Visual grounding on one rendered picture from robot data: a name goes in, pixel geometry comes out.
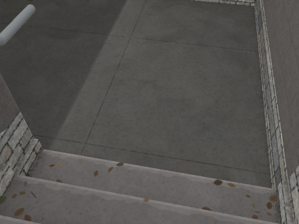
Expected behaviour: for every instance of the stairs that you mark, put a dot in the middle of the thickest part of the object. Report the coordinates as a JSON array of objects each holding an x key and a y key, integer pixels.
[{"x": 66, "y": 188}]

